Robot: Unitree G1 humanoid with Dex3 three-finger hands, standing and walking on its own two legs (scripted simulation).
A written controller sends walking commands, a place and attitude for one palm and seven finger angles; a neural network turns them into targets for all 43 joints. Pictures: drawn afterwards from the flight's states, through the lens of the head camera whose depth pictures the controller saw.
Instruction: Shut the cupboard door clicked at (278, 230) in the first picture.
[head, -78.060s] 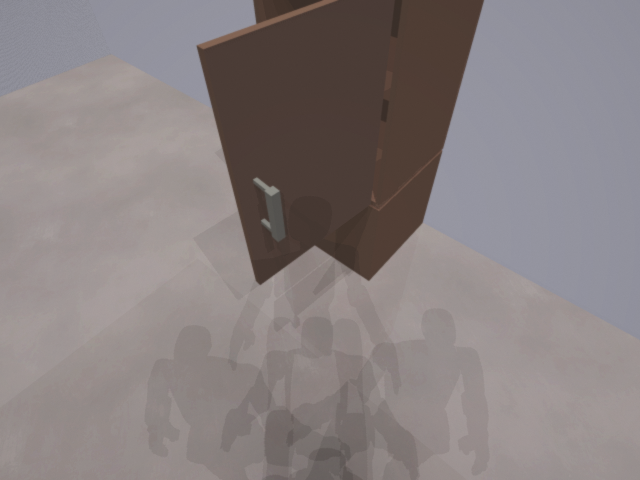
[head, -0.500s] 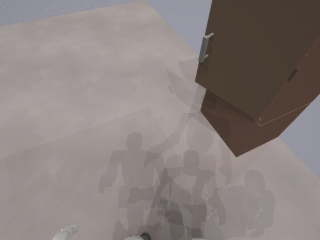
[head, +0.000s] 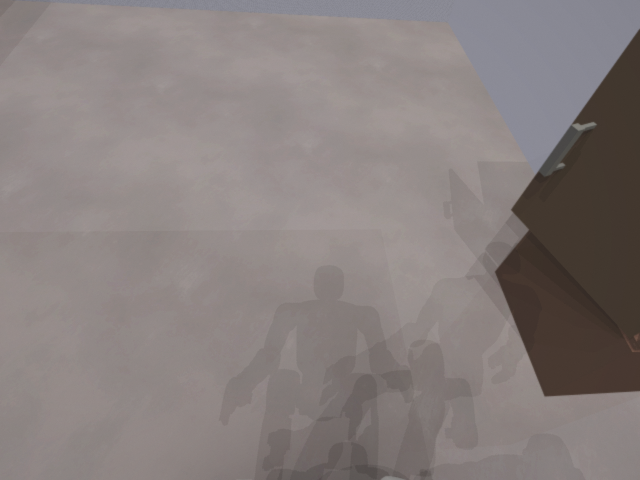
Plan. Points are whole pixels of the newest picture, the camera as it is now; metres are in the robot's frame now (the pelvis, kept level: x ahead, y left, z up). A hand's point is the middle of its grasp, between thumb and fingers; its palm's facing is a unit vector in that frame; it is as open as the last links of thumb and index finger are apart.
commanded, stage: walk to a spot facing it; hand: left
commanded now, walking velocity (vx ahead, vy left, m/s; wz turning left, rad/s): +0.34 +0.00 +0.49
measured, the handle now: (567, 149) +0.82 -0.53 -0.07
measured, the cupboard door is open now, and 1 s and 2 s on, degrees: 19 19 19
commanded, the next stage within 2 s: turn to face it in 0.80 s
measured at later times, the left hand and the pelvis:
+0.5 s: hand (216, 420) +0.21 +0.15 -0.14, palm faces +0.26 -0.94 -0.24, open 7.4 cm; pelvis +0.17 -0.05 +0.01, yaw +15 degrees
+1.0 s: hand (179, 440) +0.19 +0.21 -0.18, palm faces +0.56 -0.80 -0.21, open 7.4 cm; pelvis +0.28 +0.04 +0.00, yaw +30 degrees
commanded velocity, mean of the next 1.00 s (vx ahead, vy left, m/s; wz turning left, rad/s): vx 0.17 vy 0.00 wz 0.39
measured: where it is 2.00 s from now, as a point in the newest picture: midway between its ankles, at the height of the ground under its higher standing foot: (289, 426)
